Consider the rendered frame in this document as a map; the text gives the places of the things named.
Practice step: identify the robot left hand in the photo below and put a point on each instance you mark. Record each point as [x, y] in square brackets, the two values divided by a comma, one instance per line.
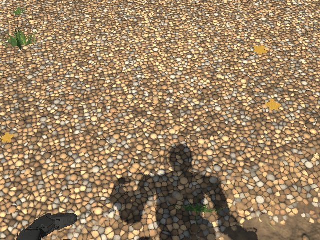
[47, 224]

